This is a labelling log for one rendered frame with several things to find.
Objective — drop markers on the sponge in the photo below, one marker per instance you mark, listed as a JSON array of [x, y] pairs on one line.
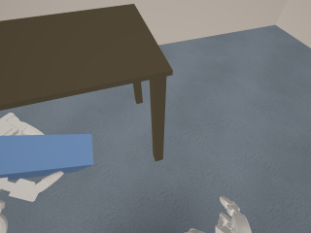
[[30, 156]]

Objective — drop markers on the right robot hand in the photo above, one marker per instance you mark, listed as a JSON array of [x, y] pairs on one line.
[[236, 224]]

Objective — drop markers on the table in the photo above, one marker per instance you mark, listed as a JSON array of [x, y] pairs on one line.
[[54, 56]]

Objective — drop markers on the left robot hand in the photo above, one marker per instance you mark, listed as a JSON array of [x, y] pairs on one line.
[[23, 189]]

